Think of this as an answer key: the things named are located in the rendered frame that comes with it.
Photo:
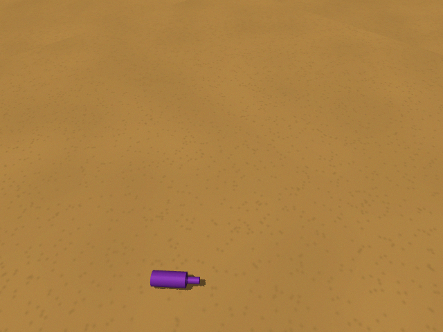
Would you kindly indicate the bottle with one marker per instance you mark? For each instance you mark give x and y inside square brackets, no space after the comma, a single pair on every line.
[172,279]

